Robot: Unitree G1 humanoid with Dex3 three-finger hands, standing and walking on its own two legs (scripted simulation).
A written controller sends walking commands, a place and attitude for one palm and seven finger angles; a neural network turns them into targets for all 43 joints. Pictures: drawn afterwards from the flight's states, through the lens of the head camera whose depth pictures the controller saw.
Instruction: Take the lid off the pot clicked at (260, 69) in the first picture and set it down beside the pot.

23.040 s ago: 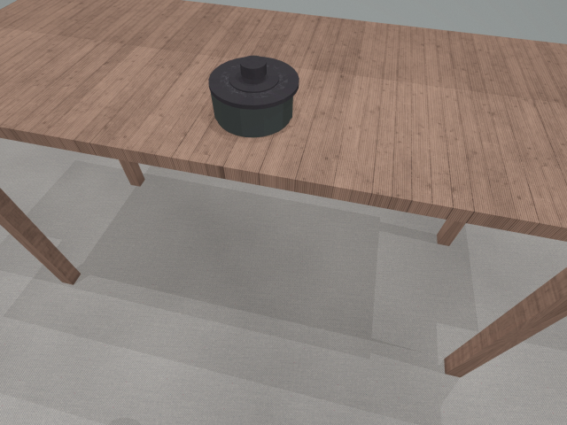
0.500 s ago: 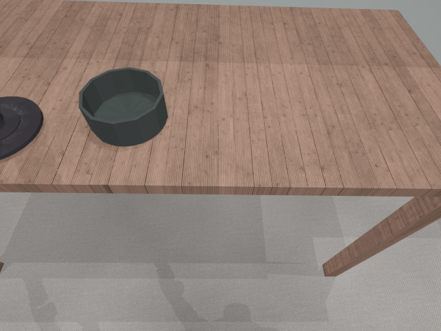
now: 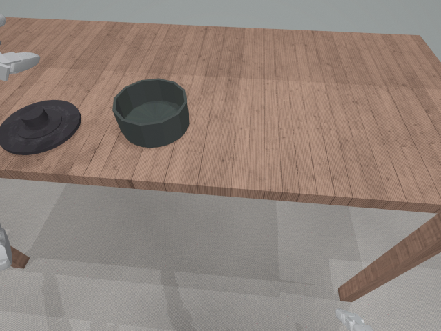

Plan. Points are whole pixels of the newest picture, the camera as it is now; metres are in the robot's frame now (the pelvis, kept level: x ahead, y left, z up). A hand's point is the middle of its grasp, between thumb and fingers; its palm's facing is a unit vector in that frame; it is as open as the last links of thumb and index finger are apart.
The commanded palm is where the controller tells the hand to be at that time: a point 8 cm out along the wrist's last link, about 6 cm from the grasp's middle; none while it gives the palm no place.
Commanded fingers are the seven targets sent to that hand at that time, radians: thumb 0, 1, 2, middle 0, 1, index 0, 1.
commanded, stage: draw the hand back to the body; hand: left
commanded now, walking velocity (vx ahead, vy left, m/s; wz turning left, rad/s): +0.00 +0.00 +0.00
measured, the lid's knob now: (34, 116) +0.49 +0.41 +0.10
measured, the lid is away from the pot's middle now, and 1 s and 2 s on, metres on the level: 0.24 0.24 0.24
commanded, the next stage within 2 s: step back with the hand held close in 1.62 s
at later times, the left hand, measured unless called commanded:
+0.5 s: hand out of the picture +0.36 +0.29 +0.31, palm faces +0.56 -0.80 -0.20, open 9.3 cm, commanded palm +0.29 +0.32 +0.30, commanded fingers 0.00 0.60 0.87 -0.27 -0.42 -0.27 -0.42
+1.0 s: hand out of the picture +0.26 +0.26 +0.30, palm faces +0.53 -0.83 -0.19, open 7.5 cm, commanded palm +0.20 +0.29 +0.29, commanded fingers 0.00 0.90 0.90 -0.20 -0.30 -0.20 -0.30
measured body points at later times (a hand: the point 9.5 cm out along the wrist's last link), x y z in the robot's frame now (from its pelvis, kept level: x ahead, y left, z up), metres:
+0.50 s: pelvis +0.01 -0.02 +0.01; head +0.00 -0.04 +0.46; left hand +0.32 +0.33 +0.32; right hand +0.16 -0.28 -0.10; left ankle +0.01 +0.11 -0.74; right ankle -0.04 -0.13 -0.74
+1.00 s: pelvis -0.01 -0.02 +0.01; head -0.03 -0.03 +0.46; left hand +0.22 +0.30 +0.31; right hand +0.20 -0.23 -0.07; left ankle +0.01 +0.11 -0.74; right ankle -0.04 -0.13 -0.74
